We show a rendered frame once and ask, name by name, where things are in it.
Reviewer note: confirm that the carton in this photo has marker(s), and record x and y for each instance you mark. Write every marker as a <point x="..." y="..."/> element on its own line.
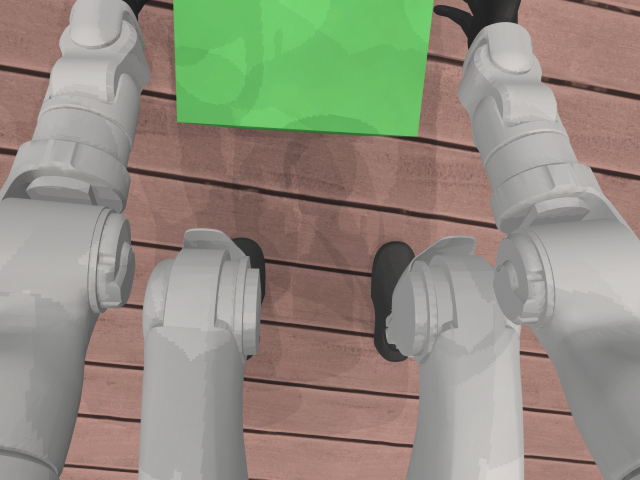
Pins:
<point x="348" y="67"/>

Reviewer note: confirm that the right robot hand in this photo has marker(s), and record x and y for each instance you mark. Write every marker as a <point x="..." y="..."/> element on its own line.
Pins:
<point x="485" y="12"/>

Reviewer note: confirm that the left robot forearm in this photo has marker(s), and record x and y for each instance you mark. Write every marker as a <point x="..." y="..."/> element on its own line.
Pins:
<point x="86" y="126"/>

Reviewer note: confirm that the right robot forearm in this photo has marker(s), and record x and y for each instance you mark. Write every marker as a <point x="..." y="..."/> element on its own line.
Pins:
<point x="525" y="150"/>

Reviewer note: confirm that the left robot shin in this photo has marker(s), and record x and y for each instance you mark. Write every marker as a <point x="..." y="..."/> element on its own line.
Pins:
<point x="157" y="286"/>

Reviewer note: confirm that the robot right upper arm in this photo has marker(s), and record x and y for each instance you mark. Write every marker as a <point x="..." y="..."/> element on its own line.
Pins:
<point x="577" y="286"/>

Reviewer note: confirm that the robot left upper arm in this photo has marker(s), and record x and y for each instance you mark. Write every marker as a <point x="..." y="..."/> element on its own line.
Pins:
<point x="61" y="265"/>

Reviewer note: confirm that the left robot hand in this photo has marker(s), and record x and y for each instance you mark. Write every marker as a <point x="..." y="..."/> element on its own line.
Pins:
<point x="136" y="5"/>

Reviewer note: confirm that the right robot thigh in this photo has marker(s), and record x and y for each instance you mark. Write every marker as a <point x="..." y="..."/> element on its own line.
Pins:
<point x="470" y="417"/>

